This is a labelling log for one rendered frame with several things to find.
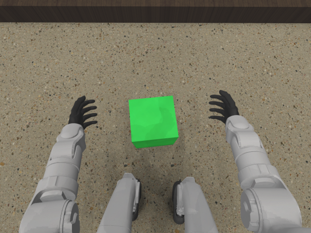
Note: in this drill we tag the robot left upper arm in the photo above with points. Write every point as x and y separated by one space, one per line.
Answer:
61 216

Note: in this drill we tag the left robot foot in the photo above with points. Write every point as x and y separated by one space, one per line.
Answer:
135 214

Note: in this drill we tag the left robot hand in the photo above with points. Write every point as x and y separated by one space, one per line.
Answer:
77 112

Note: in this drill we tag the right robot forearm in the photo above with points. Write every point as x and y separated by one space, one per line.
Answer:
255 169

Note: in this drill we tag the carton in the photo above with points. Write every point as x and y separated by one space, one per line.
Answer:
153 122

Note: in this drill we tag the robot right upper arm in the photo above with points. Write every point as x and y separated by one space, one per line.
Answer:
270 210

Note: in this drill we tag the left robot forearm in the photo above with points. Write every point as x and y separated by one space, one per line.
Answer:
61 174

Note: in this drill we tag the left robot shin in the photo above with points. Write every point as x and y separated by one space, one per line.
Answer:
130 175

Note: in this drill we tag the right robot hand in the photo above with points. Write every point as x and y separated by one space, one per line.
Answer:
228 104

